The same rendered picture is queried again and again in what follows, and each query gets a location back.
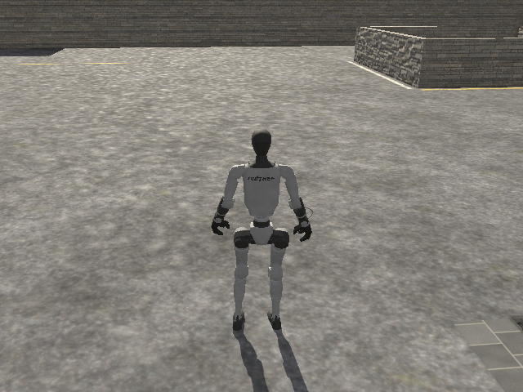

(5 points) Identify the robot right hand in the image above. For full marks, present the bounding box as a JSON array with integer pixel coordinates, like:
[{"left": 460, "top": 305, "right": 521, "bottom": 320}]
[{"left": 293, "top": 224, "right": 312, "bottom": 242}]

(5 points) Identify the right robot forearm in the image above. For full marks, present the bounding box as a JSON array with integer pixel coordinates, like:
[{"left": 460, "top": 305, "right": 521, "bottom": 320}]
[{"left": 293, "top": 196, "right": 310, "bottom": 227}]

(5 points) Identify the left robot foot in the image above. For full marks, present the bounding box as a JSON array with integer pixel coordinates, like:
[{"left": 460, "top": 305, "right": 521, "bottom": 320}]
[{"left": 233, "top": 310, "right": 244, "bottom": 331}]

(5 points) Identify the robot left upper arm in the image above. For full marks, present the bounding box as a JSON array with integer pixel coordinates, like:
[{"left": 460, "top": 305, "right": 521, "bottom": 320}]
[{"left": 221, "top": 164, "right": 244, "bottom": 209}]

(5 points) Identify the robot right upper arm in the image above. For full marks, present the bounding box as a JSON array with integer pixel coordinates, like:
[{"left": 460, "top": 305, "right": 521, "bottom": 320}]
[{"left": 279, "top": 164, "right": 302, "bottom": 209}]

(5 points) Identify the left robot forearm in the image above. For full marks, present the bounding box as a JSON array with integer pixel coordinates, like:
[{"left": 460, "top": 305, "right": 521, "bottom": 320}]
[{"left": 213, "top": 196, "right": 229, "bottom": 223}]

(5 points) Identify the robot left hand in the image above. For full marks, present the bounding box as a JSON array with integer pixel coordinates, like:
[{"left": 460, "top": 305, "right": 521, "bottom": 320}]
[{"left": 211, "top": 219, "right": 230, "bottom": 235}]

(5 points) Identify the robot right thigh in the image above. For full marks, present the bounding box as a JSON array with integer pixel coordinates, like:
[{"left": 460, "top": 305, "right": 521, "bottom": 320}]
[{"left": 268, "top": 228, "right": 289, "bottom": 281}]

